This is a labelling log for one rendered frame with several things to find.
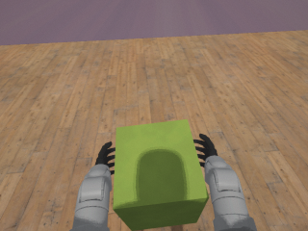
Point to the robot left hand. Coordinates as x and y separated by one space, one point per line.
103 157

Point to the right robot forearm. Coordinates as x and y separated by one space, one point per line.
227 197

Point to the carton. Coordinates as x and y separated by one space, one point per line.
158 180

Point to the left robot forearm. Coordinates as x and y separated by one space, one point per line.
93 200

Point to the robot right hand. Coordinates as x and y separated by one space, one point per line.
208 151

